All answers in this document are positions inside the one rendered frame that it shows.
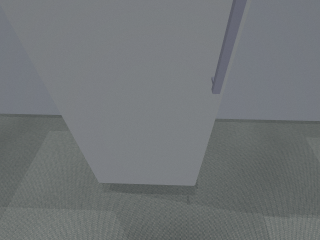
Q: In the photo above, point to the handle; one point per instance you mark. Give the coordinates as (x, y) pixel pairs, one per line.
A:
(233, 24)

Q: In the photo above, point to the fridge door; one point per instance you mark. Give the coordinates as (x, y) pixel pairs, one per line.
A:
(132, 79)

